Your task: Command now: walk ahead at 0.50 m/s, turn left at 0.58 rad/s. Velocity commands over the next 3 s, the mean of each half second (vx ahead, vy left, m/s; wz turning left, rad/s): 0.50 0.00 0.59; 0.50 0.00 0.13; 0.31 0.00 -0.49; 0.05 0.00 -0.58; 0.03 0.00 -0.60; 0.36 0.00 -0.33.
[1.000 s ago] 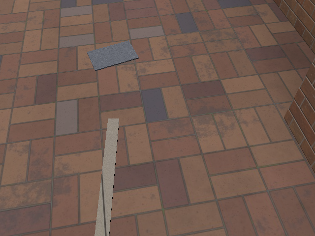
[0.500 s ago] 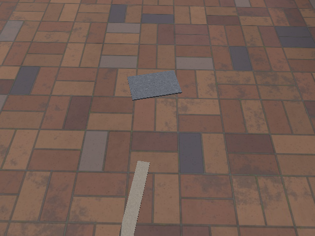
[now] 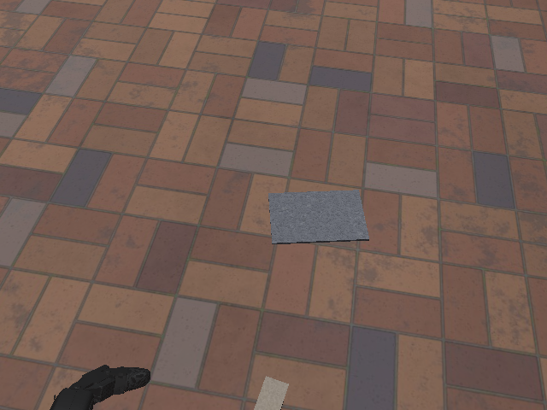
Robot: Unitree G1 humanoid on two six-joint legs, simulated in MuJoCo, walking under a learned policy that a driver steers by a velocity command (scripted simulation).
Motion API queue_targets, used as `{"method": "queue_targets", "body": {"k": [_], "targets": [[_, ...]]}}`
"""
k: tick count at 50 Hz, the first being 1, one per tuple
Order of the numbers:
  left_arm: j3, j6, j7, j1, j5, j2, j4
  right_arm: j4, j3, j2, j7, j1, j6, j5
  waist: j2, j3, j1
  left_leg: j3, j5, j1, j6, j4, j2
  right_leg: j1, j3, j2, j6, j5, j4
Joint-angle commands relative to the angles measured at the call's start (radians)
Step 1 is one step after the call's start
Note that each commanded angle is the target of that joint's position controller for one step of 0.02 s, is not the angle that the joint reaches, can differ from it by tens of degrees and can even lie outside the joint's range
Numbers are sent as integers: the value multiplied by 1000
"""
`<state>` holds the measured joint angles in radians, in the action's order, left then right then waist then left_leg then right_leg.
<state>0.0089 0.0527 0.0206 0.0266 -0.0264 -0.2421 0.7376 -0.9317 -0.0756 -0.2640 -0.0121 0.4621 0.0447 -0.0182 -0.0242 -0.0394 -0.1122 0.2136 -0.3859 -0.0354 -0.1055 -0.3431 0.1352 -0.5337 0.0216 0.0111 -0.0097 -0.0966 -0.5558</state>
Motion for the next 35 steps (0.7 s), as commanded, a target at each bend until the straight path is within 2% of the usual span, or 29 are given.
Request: {"method": "queue_targets", "body": {"k": [1,2,3,4,5,6,7,9,12,15,18,21,23,25,26,27,28,29,30,31,32,33,34,35], "targets": [[58,38,-27,-254,-2,-179,3,74,-38,-180,7,-80,24,8,51,147,202,103,792,164,-21,-331,-165,460,16,-5,63,-26,117],[75,43,-46,-419,-26,-256,7,111,-17,-103,14,-68,34,20,-59,308,250,27,478,295,-2,-608,-106,697,255,242,111,-231,135],[91,27,-45,-378,-36,-323,-1,135,-7,-43,12,58,27,46,-292,372,155,-76,-197,584,20,-830,36,842,708,456,220,-273,260],[82,13,-39,-315,-17,-232,-11,101,-14,-125,2,46,9,7,-135,256,129,-81,-123,664,12,-923,-70,722,717,428,224,-386,268],[61,12,-35,-254,-7,-141,-24,102,-17,-129,11,-28,3,-3,-25,126,127,-95,-22,659,18,-907,-108,583,541,374,201,-353,286],[50,15,-32,-227,-10,-105,-18,110,-13,-108,19,-70,0,-3,5,61,119,-108,32,639,28,-869,-137,492,396,321,180,-223,312],[47,20,-34,-237,-10,-98,-7,115,-14,-99,28,-90,-8,-13,-35,39,113,-117,51,621,37,-840,-160,446,296,284,162,-130,329],[48,38,-30,-271,0,-101,21,126,-10,-85,46,-95,-31,-19,-86,36,99,-136,72,598,48,-827,-172,406,177,251,151,26,350],[56,58,-22,-310,10,-112,42,167,-3,-68,63,-180,-45,-18,-72,29,99,-148,139,678,60,-803,-193,429,78,259,167,128,386],[59,56,-22,-342,8,-112,62,209,6,-59,76,-286,-45,-18,-63,0,113,-171,235,744,75,-704,-206,449,-22,243,167,175,407],[62,54,-21,-359,8,-120,76,245,22,-36,88,-385,-37,-14,-62,-20,131,-221,347,698,73,-515,-204,448,-119,217,147,207,407],[70,49,-27,-399,8,-148,94,281,31,-34,98,-474,-35,-17,-61,-40,154,-279,344,648,46,-373,-197,491,-167,240,134,244,397],[75,36,-30,-415,10,-168,106,288,27,-51,103,-494,-42,-23,-57,-48,158,-304,272,627,24,-317,-178,549,-194,254,133,303,356],[79,21,-35,-428,8,-193,119,288,21,-65,95,-475,-46,-29,-70,-21,140,-342,164,550,-13,-280,-128,601,-233,266,122,579,239],[81,11,-36,-431,7,-208,124,274,13,-79,88,-417,-44,-32,-73,24,111,-357,112,470,-38,-264,-88,616,-251,268,119,728,116],[81,1,-37,-426,10,-217,121,238,0,-100,78,-295,-36,-35,-59,100,59,-360,104,319,-68,-221,-47,581,-270,261,111,771,-73],[76,-2,-39,-429,6,-203,105,187,-22,-142,60,-115,-23,-47,-2,209,-16,-276,118,70,-112,-153,-73,437,-283,240,72,588,-336],[46,4,-20,-465,18,-88,36,190,-50,-253,42,-78,-22,-45,230,321,16,202,-13,-265,-224,-106,-390,16,-279,121,14,-142,-682],[59,11,-16,-385,5,-141,-2,216,-55,-278,32,-56,-31,-12,191,380,-5,556,114,-307,-285,42,-512,-155,-96,-4,-7,-458,-854],[62,13,-13,-290,7,-151,-17,186,-47,-245,21,-76,-35,-2,83,238,-3,347,257,-229,-252,40,-471,-234,-24,60,6,-340,-848],[49,23,-11,-302,18,-124,-8,175,-31,-187,15,-121,-28,3,56,134,41,216,399,-82,-219,44,-435,-194,-26,95,13,-263,-760],[48,21,-10,-325,11,-116,14,172,-17,-144,12,-166,-19,2,28,83,88,121,485,24,-171,61,-377,-125,-21,123,15,-239,-667],[47,4,-8,-360,-7,-113,28,171,-6,-117,12,-203,-10,8,43,64,128,55,534,108,-146,83,-333,-52,-17,134,9,-231,-616],[46,-14,-3,-404,-14,-107,53,171,3,-97,15,-219,2,7,61,77,147,6,560,145,-134,104,-316,5,-21,136,5,-219,-592]]}}
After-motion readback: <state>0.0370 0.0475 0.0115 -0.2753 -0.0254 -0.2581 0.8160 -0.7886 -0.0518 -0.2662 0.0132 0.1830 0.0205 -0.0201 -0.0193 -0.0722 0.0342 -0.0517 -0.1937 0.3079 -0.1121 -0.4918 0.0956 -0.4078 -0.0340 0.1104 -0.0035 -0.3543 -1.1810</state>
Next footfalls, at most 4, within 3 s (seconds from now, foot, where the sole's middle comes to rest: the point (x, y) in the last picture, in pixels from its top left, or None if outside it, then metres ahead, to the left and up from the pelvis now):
0.02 right None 0.18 -0.12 -0.77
0.56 left None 0.40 0.15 -0.77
1.12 right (203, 302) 0.74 0.12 -0.77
1.66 left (137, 265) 0.87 0.30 -0.77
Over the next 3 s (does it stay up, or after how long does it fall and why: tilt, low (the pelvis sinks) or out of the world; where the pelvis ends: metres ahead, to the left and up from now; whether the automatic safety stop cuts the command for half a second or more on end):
stays up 0.86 0.10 0.01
